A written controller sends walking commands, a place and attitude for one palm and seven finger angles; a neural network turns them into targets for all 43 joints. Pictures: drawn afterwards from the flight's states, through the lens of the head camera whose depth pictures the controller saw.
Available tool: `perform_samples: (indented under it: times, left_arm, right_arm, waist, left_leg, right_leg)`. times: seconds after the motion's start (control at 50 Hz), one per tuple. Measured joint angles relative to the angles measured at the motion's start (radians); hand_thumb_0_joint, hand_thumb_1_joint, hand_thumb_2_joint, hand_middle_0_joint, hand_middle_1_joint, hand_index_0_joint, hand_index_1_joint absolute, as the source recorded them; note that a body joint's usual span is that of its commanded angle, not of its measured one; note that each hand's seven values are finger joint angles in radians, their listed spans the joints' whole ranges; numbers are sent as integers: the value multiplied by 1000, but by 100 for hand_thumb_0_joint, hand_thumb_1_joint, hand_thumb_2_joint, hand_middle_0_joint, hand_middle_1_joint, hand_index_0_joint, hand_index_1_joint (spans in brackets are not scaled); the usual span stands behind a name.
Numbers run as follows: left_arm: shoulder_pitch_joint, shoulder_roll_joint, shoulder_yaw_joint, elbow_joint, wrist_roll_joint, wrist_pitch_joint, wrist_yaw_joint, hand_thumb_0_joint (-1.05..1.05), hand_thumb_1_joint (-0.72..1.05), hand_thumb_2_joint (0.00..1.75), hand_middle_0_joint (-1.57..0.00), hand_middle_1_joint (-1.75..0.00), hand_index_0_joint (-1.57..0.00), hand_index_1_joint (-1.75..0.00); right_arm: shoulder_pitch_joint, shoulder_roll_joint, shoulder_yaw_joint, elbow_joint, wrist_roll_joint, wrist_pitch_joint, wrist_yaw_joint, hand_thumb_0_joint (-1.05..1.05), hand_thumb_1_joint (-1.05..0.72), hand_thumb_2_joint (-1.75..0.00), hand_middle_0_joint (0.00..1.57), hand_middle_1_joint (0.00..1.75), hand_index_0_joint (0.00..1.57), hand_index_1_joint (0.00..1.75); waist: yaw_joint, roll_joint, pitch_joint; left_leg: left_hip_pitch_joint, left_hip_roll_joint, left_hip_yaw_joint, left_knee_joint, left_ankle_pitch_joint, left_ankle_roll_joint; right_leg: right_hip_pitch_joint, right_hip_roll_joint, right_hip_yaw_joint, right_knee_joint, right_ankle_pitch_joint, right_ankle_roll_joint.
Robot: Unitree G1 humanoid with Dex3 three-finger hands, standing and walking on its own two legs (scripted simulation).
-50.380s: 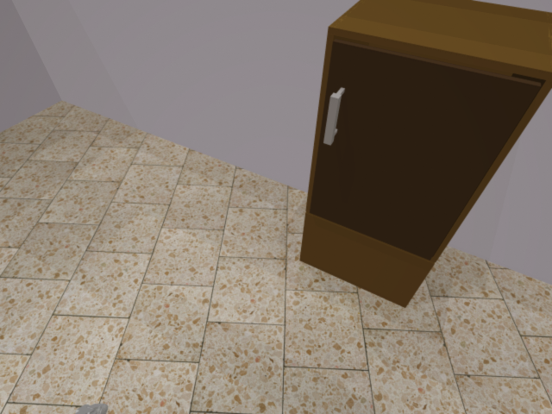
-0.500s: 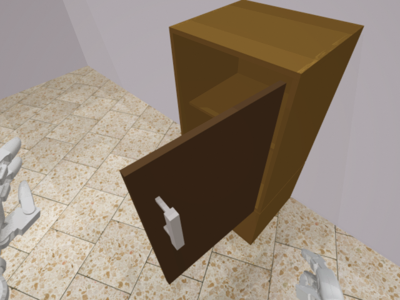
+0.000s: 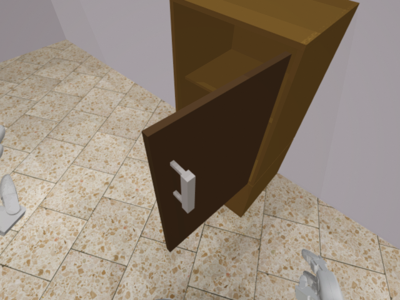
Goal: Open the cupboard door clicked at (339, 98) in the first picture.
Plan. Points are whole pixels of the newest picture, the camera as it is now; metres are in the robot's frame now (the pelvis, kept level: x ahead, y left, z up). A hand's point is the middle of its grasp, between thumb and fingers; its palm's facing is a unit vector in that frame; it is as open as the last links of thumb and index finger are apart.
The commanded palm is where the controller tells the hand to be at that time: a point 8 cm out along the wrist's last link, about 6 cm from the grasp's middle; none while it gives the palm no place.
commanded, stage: step back with the hand held close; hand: left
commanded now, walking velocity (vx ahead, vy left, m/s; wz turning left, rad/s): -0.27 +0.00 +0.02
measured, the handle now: (182, 187) +0.34 +0.06 +0.01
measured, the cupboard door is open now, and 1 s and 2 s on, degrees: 84 84 84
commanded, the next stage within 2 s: stop stepping back and stand still in 0.56 s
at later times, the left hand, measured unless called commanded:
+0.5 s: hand out of the picture +0.13 +0.29 +0.18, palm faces +0.45 -0.80 -0.40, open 7.4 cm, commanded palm +0.07 +0.32 +0.18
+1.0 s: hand out of the picture +0.06 +0.25 +0.17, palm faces +0.38 -0.83 -0.40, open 7.4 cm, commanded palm +0.00 +0.29 +0.18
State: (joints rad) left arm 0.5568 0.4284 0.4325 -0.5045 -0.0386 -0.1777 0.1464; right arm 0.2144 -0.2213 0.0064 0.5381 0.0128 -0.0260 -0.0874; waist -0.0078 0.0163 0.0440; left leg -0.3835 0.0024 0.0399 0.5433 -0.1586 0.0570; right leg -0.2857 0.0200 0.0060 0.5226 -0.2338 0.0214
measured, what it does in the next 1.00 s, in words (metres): walks backwards: right foot, then left foot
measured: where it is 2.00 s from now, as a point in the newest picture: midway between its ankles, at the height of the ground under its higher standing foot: outside the picture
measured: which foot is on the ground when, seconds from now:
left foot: down 0.00-0.72, up 0.74-0.86, down 0.88-1.00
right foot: down 0.00-0.30, up 0.32-0.66, down 0.68-1.00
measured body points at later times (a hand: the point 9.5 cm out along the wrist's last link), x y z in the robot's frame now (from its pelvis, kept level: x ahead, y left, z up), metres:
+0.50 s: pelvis -0.08 +0.02 +0.01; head -0.05 +0.05 +0.46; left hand +0.10 +0.33 +0.20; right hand +0.11 -0.20 -0.06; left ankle +0.02 +0.10 -0.73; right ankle -0.14 -0.12 -0.67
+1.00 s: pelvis -0.17 +0.00 +0.00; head -0.19 +0.01 +0.45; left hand +0.03 +0.29 +0.19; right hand -0.06 -0.28 -0.07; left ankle -0.09 +0.09 -0.73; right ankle -0.22 -0.10 -0.73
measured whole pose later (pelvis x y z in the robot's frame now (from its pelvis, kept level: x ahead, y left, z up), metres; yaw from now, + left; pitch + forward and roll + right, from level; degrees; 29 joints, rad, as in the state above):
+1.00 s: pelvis -0.17 +0.00 +0.00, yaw -4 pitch -2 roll -1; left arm 0.53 0.40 0.41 -0.43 -0.05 -0.17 0.16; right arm 0.28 -0.26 -0.01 0.66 0.01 -0.07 -0.09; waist -0.03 -0.01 -0.04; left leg -0.30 -0.01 0.01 0.50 -0.17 0.03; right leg -0.10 0.04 -0.01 0.47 -0.33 -0.02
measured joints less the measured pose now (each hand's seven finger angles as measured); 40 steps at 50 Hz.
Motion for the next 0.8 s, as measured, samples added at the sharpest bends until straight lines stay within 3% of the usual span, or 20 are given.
perform_samples:
  times: [0.12,0.22,0.26,0.3,0.36,0.4,0.44,0.5,0.58,0.68,0.72,0.76,0.8]
  left_arm:
    - [-20,-12,16,-10,12,-19,-1,1,89,89,-21,-30,-22,-30]
    - [0,-48,-13,-38,7,-24,18,1,89,90,-21,-30,-22,-30]
    - [-9,-50,-25,-41,10,-21,24,1,89,90,-21,-30,-22,-30]
    - [-36,-38,-24,-45,10,-21,25,1,89,90,-21,-30,-22,-30]
    - [-74,-10,10,-25,7,-31,22,1,89,90,-21,-30,-22,-30]
    - [-74,-1,29,-28,0,-31,23,1,89,90,-21,-30,-22,-30]
    - [-61,-1,37,-46,-8,-32,27,1,89,90,-21,-30,-21,-30]
    - [-39,-12,19,-75,-18,-28,27,1,89,90,-21,-30,-21,-30]
    - [-33,-6,-11,-80,-26,-11,16,1,89,90,-21,-30,-21,-30]
    - [-1,56,20,-88,-46,-15,-9,1,89,90,-21,-30,-21,-30]
    - [5,49,6,-79,-48,-26,-19,1,89,90,-21,-30,-21,-30]
    - [39,50,-5,-79,-44,-23,-20,1,89,90,-21,-30,-22,-30]
    - [84,44,-3,-74,-34,-14,-13,1,89,89,-21,-30,-22,-30]
  right_arm:
    - [16,15,1,27,-9,-35,8,1,-90,-90,20,30,21,30]
    - [10,10,-7,75,-16,-29,26,1,-90,-90,21,30,21,30]
    - [6,7,-5,88,-18,-23,23,1,-90,-90,21,30,21,30]
    - [-2,1,-6,81,-17,-27,14,1,-90,-90,21,30,21,30]
    - [-40,22,-13,85,-28,-51,12,1,-90,-90,20,30,21,30]
    - [-50,42,-15,85,-36,-75,23,1,-90,-90,20,30,21,30]
    - [-55,57,-11,85,-37,-91,37,1,-90,-90,20,30,21,30]
    - [-59,70,0,87,-37,-103,53,1,-90,-90,21,30,21,30]
    - [-67,79,14,86,-44,-104,58,1,-90,-90,21,30,21,30]
    - [-82,75,25,58,-49,-72,62,1,-90,-90,21,30,21,30]
    - [-88,53,20,70,-40,-48,60,0,-90,-90,21,30,21,30]
    - [-60,39,15,85,-26,-27,56,1,-90,-90,21,30,21,30]
    - [-20,23,15,91,-14,-13,46,1,-90,-90,21,30,21,30]
  waist:
    - [-2,5,13]
    - [25,-6,-5]
    - [27,-23,-12]
    - [18,-27,-9]
    - [17,-39,20]
    - [11,-32,18]
    - [14,-29,7]
    - [20,-23,-15]
    - [14,-22,-38]
    - [9,-50,-40]
    - [6,-13,-20]
    - [13,-23,-33]
    - [15,-40,-60]
  left_leg:
    - [-57,-11,-19,63,-33,3]
    - [-99,-23,-27,226,-197,-42]
    - [-45,-19,-27,181,-191,-46]
    - [-13,-12,-32,81,-78,-29]
    - [-28,-9,-19,79,-40,2]
    - [-28,7,-23,43,-19,5]
    - [-27,27,-17,-1,12,2]
    - [-27,53,-1,-67,60,-3]
    - [-34,67,16,-160,136,-14]
    - [-87,60,57,-186,202,-34]
    - [-114,79,33,-121,105,-54]
    - [-140,53,5,23,-35,-64]
    - [-121,22,-8,117,-91,-59]
  right_leg:
    - [-40,22,23,66,-15,-13]
    - [-54,8,30,49,10,-9]
    - [-59,-2,36,45,18,3]
    - [-84,-6,30,65,16,13]
    - [-145,28,60,274,-141,4]
    - [-165,59,55,427,-202,-1]
    - [-150,66,35,478,-230,0]
    - [-83,57,6,418,-261,2]
    - [30,49,-15,225,-275,-9]
    - [171,28,-31,-133,-96,-42]
    - [165,53,-36,-128,-87,-58]
    - [155,44,-19,-107,-94,-62]
    - [152,30,4,-89,-101,-61]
